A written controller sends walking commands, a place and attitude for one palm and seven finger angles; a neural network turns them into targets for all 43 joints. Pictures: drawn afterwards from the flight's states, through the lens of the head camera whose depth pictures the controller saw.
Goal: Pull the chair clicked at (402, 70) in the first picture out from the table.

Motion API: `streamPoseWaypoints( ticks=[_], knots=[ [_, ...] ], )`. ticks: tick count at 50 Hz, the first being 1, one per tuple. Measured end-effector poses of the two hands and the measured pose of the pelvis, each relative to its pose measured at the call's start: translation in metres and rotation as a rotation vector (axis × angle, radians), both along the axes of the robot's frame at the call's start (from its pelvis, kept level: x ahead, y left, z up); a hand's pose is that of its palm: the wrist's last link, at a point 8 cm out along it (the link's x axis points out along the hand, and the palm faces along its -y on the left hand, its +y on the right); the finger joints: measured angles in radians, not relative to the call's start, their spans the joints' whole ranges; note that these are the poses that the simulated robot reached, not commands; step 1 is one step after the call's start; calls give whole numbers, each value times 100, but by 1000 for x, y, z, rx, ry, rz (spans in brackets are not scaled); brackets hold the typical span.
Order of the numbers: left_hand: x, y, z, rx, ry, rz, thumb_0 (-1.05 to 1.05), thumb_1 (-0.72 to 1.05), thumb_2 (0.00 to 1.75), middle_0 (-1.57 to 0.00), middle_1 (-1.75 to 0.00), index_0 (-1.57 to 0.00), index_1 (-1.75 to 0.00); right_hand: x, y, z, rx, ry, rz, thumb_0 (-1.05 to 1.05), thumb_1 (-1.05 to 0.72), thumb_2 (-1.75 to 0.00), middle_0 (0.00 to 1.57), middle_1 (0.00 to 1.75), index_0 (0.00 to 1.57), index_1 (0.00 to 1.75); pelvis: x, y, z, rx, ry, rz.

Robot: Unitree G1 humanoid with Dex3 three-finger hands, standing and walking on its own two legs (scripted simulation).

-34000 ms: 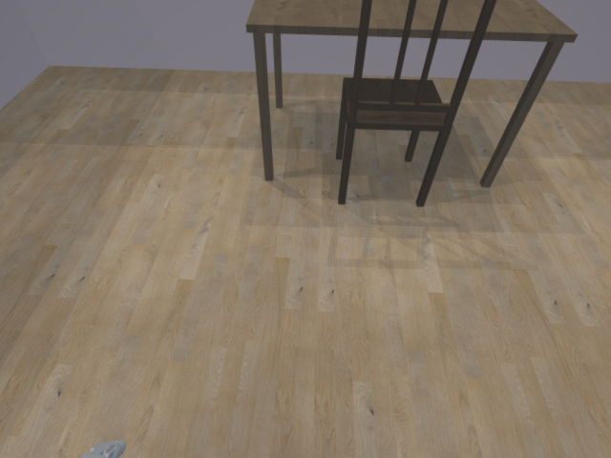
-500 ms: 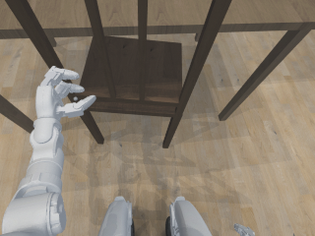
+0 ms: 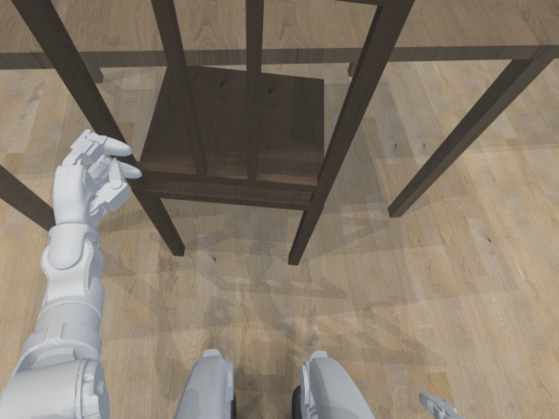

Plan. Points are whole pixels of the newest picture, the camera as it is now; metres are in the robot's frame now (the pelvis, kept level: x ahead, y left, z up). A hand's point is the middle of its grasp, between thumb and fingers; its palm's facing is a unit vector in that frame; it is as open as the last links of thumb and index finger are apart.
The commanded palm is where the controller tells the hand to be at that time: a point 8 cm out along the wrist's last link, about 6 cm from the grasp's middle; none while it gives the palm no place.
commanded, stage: hook a spindle and tug to test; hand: left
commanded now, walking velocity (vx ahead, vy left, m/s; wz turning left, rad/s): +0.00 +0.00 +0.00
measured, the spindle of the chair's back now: (186, 104) +0.55 +0.13 +0.05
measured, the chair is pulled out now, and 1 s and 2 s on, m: -0.05 -0.05 -0.05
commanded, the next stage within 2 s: open the thumb and straighten the fingers in 0.30 s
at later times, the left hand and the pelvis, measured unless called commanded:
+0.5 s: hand (118, 200) +0.41 +0.22 +0.01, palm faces +0.08 -0.99 -0.07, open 4.6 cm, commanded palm +0.39 +0.26 +0.02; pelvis +0.00 +0.01 +0.00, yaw +0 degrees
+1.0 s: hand (115, 199) +0.41 +0.22 +0.01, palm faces +0.10 -0.99 -0.06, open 15.8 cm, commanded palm +0.39 +0.27 +0.02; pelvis +0.00 +0.01 +0.00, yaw +0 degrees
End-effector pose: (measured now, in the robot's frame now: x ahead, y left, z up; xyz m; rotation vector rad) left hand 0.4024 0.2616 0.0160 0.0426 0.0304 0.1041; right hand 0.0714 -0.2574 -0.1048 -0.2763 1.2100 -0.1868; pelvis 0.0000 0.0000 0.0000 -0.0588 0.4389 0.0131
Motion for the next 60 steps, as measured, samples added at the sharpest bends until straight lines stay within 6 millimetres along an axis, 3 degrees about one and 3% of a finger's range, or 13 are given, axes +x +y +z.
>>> streamPoseWaypoints(
  ticks=[13,24,29,35,39,44,54,60],
  knots=[
    [-17,-1,-4,-21,15,-10,1,90,90,-50,-145,-50,-145,24,10,3,11,-74,31,1,-91,-90,20,30,20,30,0,5,1,-1,-12,3],
    [-17,7,-1,18,11,-18,1,86,89,-50,-145,-50,-145,24,15,-1,11,-76,47,1,-91,-90,20,30,20,30,-3,8,-1,-7,-10,9],
    [-16,6,-2,11,30,-13,1,60,76,-50,-145,-50,-145,18,16,-1,13,-62,39,1,-91,-90,20,30,20,30,-3,9,0,-7,-10,8],
    [-13,7,-2,3,20,-2,1,6,50,-49,-141,-49,-141,12,13,1,0,-50,28,1,-91,-90,20,30,20,30,-3,9,0,-6,-8,4],
    [-12,10,-1,12,12,-4,1,-23,36,-44,-128,-44,-127,8,11,2,-5,-44,21,1,-91,-90,20,30,20,30,-2,8,0,-8,-8,3],
    [-15,12,0,13,19,-11,0,-43,26,-35,-101,-35,-100,7,11,4,-3,-39,14,1,-91,-90,20,30,20,30,-1,9,1,-9,-10,2],
    [-14,14,0,11,11,11,-1,-54,21,-12,-35,-12,-35,13,11,3,-5,-51,29,1,-91,-90,20,30,20,30,-2,7,1,-7,-10,5],
    [-17,11,4,21,3,-15,-1,-55,21,-4,-12,-4,-12,14,11,2,6,-56,29,1,-91,-90,20,30,20,30,-2,7,1,-7,-13,4]
  ],
)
